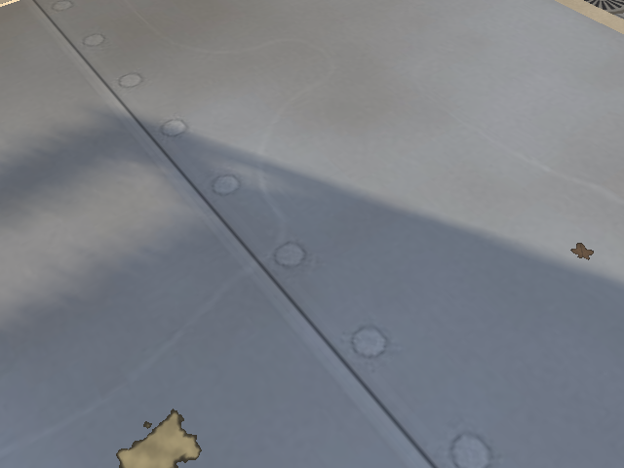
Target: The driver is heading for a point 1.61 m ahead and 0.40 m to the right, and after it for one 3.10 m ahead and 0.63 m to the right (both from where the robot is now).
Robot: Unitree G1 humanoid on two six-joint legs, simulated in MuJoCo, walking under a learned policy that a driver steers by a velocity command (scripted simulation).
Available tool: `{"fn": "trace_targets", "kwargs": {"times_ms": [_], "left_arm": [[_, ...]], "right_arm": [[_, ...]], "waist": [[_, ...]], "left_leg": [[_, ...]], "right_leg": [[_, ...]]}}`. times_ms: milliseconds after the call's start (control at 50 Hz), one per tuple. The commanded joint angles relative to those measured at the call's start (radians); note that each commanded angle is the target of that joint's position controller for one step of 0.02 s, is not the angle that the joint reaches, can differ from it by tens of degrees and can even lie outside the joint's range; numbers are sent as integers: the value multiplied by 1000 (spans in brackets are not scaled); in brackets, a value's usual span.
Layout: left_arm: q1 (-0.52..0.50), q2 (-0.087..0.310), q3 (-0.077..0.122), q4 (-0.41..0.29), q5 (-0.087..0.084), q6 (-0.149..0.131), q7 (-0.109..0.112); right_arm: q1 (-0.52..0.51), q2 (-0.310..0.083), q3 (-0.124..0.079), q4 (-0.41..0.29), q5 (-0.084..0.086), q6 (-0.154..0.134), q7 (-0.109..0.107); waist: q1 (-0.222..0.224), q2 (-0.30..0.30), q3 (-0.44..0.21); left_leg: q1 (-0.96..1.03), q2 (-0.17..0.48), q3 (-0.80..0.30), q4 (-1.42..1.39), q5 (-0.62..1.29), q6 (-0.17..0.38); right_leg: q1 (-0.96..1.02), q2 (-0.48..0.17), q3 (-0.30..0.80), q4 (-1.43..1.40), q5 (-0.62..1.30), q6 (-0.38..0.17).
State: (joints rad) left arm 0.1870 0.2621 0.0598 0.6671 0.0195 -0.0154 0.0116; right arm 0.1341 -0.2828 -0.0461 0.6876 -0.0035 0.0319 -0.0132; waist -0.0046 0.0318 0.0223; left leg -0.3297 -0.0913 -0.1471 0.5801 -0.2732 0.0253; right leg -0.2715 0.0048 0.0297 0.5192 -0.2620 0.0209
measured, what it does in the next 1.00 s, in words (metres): shifts its weight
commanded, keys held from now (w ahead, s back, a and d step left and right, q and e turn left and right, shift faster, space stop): no key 0.72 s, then w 0.22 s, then no key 0.06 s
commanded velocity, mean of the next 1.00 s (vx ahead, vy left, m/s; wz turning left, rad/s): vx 0.05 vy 0.00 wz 0.05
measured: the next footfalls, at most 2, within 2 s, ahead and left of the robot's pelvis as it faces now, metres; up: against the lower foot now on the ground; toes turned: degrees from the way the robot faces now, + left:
right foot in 1.36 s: +0.23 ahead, -0.11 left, +0.00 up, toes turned +1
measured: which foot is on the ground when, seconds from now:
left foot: down 0.00-1.00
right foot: down 0.00-1.00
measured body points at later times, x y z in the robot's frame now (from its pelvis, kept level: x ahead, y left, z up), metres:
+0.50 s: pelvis +0.02 -0.02 +0.00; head +0.03 -0.01 +0.45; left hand +0.16 +0.23 -0.10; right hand +0.15 -0.27 -0.11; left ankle +0.03 +0.11 -0.73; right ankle +0.00 -0.13 -0.73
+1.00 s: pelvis +0.06 +0.01 +0.00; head +0.07 +0.02 +0.45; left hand +0.11 +0.28 -0.13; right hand +0.17 -0.27 -0.11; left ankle +0.07 +0.11 -0.73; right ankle +0.00 -0.13 -0.73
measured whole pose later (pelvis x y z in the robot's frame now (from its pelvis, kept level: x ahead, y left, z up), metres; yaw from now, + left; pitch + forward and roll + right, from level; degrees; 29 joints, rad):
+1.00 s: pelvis +0.06 +0.01 +0.00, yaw +1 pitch +0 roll +0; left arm 0.39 0.27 0.04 0.76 -0.02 -0.02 0.02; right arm 0.22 -0.25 -0.06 0.86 0.02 -0.07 0.01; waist 0.01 -0.03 0.00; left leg -0.26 -0.01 0.02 0.54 -0.27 0.04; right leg -0.13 -0.01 0.02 0.49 -0.36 0.00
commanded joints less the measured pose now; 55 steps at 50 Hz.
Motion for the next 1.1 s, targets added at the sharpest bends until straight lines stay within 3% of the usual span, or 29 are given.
{"fn": "trace_targets", "kwargs": {"times_ms": [20, 40, 60, 80, 120, 260, 440, 720, 760, 780, 800, 840, 860, 900, 940, 980, 1000, 1020, 1040, 1060, 1080, 1100], "left_arm": [[-93, 101, 12, -89, 16, -24, -6], [-87, 89, 8, -85, 10, -27, -8], [-64, 112, 14, -78, 5, -29, -9], [-51, 116, 14, -73, 0, -33, -8], [-36, 107, 6, -75, 5, -34, -5], [3, 84, -1, -88, -3, -24, -1], [16, 67, -5, -83, -5, -23, -7], [62, 59, -7, -43, -7, -27, 1], [84, 63, -7, -26, -7, -22, 5], [92, 90, 2, -24, -13, -18, 9], [116, 110, 7, -18, -20, -16, 15], [166, 160, 20, 3, -31, -22, 23], [177, 171, 24, 11, -31, -29, 27], [166, 170, 25, 13, -32, -36, 23], [104, 173, 24, 4, -50, -30, 14], [87, 142, 14, 5, -41, -19, 11], [74, 97, -1, -2, -30, -21, 11], [78, 35, -20, -40, -8, -29, 17], [81, 74, -9, -48, -22, -34, 28], [123, 117, 7, -28, -42, -32, 28], [134, 123, 10, -8, -42, -27, 24], [132, 118, 13, 4, -32, -21, 23]], "right_arm": [[57, -116, -27, -52, -18, -23, -5], [24, -121, -32, -51, -16, -22, -4], [3, -104, -30, -44, -18, -16, -5], [-7, -101, -30, -50, -21, -8, -2], [12, -88, -27, -37, -8, -6, 5], [17, -66, -25, -4, -5, -25, 5], [36, -62, -25, 25, -3, -26, -7], [37, -46, -23, 93, -1, -21, -21], [58, -37, -21, 117, 1, -18, -23], [62, -44, -24, 123, 7, -21, -24], [48, -43, -24, 116, 11, -30, -22], [-20, -28, -20, 80, 24, -69, -11], [-48, -36, -22, 69, 28, -86, -4], [-42, -39, -23, 69, 35, -107, 13], [18, -29, -22, 102, 34, -122, 30], [145, -40, -34, 169, 14, -120, 33], [216, -72, -44, 179, 11, -116, 29], [283, -188, -68, 181, 10, -110, 19], [315, -201, -66, 181, -1, -110, 22], [252, -154, -48, 168, -1, -117, 21], [197, -126, -39, 153, 5, -121, 22], [153, -115, -32, 146, 9, -118, 22]], "waist": [[-67, -225, -88], [-48, -207, -83], [-31, -189, -80], [-20, -182, -62], [-17, -135, -30], [12, -11, -52], [5, -15, -49], [2, -28, -28], [3, -49, -30], [9, -80, 0], [20, -126, 43], [38, -199, 130], [47, -186, 157], [41, -175, 132], [-2, -153, 86], [-57, -129, 10], [-84, -81, -36], [-74, 164, -86], [-94, 228, -84], [-51, 114, -36], [-28, 70, -25], [-12, 44, -25]], "left_leg": [[57, 82, 1, -15, -102, -38], [73, 77, 5, -45, -28, -40], [95, 76, 8, -61, 28, -41], [104, 84, -2, -75, 69, -37], [97, 93, -15, -92, 94, -8], [75, 108, -42, -110, 162, 3], [106, 114, -47, -102, 200, 2], [132, 109, -36, -105, 207, -13], [119, 75, 2, -92, 8, -10], [62, 43, 42, -50, -149, -5], [-24, 27, 80, 9, -233, -4], [-165, 61, 137, 155, -184, -2], [-205, 98, 115, 202, -187, 6], [-228, 132, 113, 183, -247, 29], [-22, 105, 169, 4, -114, 41], [247, 39, 208, -112, 108, 13], [339, 104, 112, -157, 123, 28], [448, 309, -196, -234, 242, 126], [434, 460, -431, -313, 379, 270], [392, 472, -374, -288, 429, 290], [366, 427, -263, -274, 484, 257], [353, 388, -181, -279, 522, 220]], "right_leg": [[31, -269, 268, -187, 285, -201], [41, -206, 215, -176, 194, -156], [40, -162, 176, -165, 121, -115], [22, -150, 163, -165, 72, -96], [5, -108, 105, -147, 17, -61], [71, -66, 51, -63, 98, -54], [65, -52, 39, -60, 126, -49], [47, -48, 40, -85, 107, -50], [42, -39, 47, -119, -113, -66], [34, -52, 84, -146, -286, -95], [34, -108, 175, -203, -440, -140], [40, -295, 432, -342, -588, -249], [36, -334, 483, -363, -544, -275], [99, -330, 438, -358, -414, -266], [35, -244, 279, -325, -262, -215], [-43, -150, 144, -187, -16, -160], [-70, -95, 75, -37, 75, -107], [-223, 35, -52, 256, -58, -14], [-329, 55, 14, 463, -371, 19], [-373, 9, 73, 597, -383, 16], [-379, -16, 73, 623, -323, 9], [-380, -44, 58, 590, -252, 6]]}}
Keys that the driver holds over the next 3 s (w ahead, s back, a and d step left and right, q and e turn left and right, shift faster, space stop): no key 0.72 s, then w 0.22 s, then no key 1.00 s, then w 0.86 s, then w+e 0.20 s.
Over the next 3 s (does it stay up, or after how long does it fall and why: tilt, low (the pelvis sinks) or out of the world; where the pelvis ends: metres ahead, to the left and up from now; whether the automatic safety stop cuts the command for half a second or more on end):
stays up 0.56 0.03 0.01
